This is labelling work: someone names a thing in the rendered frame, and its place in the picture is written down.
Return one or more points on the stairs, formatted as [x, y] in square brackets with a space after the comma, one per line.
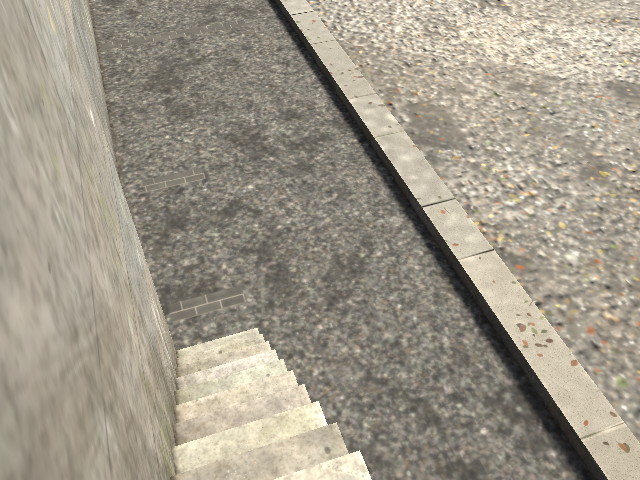
[240, 415]

